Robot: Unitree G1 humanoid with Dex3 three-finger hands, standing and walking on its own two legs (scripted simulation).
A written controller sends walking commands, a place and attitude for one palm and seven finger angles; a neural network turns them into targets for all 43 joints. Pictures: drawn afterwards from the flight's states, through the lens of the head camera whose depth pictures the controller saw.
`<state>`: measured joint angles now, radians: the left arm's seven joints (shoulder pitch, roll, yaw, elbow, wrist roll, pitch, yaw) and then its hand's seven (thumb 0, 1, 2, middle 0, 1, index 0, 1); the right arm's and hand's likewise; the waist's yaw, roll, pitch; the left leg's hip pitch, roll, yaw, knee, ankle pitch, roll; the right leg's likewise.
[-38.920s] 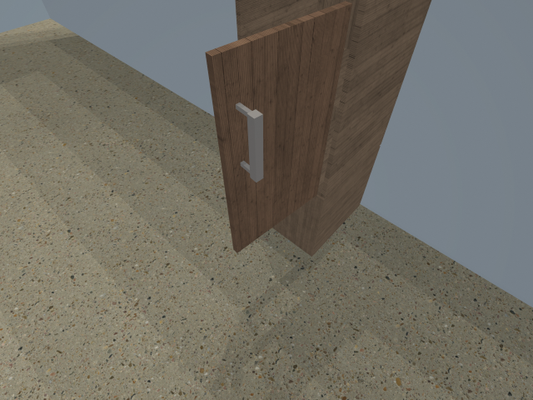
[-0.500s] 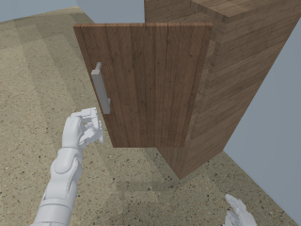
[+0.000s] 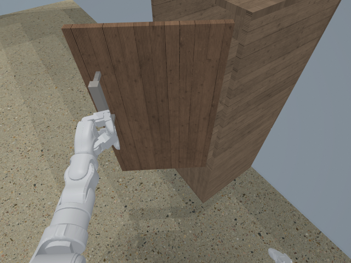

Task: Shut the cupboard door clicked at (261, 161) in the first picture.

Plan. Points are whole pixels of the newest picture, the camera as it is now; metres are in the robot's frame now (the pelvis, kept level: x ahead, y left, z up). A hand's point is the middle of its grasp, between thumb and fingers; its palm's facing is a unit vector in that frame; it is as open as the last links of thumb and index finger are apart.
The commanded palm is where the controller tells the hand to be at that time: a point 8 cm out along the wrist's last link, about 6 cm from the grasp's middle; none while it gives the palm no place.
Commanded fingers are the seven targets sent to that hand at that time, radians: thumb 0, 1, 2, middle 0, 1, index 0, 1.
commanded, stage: bring the fist close to the handle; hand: left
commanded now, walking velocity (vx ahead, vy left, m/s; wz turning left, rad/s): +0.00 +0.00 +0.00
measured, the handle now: (104, 104) +0.48 +0.19 +0.09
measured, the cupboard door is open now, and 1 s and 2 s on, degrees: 57 47 35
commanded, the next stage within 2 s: push the door shut along its arc in 0.14 s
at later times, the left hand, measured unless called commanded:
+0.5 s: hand (112, 131) +0.39 +0.15 +0.09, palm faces +0.01 -1.00 -0.03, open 3.1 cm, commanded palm +0.38 +0.20 +0.09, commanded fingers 0.00 0.90 0.90 -1.30 -1.50 -1.30 -1.50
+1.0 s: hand (118, 110) +0.46 +0.15 +0.09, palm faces -0.12 -0.99 -0.02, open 3.2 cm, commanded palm +0.46 +0.19 +0.09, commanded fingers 0.00 0.90 0.90 -1.30 -1.50 -1.30 -1.50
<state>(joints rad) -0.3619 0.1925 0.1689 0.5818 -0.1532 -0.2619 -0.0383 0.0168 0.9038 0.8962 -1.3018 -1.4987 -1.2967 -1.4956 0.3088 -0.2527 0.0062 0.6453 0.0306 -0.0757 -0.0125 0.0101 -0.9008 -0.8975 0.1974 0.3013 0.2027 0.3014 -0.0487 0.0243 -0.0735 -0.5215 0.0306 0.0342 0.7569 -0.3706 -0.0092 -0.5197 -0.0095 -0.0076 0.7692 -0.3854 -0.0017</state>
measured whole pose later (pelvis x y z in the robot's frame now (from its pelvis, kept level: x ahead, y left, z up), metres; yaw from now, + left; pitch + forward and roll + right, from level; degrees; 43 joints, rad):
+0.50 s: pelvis -0.01 +0.00 +0.00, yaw +1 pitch +7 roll +0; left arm -0.49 0.23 0.14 0.71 -0.16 -0.27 -0.11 0.02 0.90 0.90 -1.31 -1.50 -1.30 -1.50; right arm 0.25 -0.25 0.02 0.64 0.04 -0.07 -0.03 0.01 -0.90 -0.90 0.20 0.30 0.20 0.30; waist -0.04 0.02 -0.06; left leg -0.54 0.02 0.01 0.78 -0.36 -0.01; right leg -0.52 -0.02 -0.03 0.77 -0.38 0.00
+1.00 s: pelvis -0.02 +0.01 -0.02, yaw +1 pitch +13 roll -1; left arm -0.89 0.39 0.23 1.15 -0.15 -0.33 -0.26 0.02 0.90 0.90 -1.31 -1.50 -1.32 -1.50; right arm 0.39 -0.28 0.01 0.70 0.02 -0.05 -0.02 0.01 -0.90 -0.90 0.20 0.30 0.20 0.30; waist -0.14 0.02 -0.07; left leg -0.74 0.03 0.01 0.88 -0.37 0.00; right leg -0.71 -0.01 -0.03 0.85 -0.37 0.01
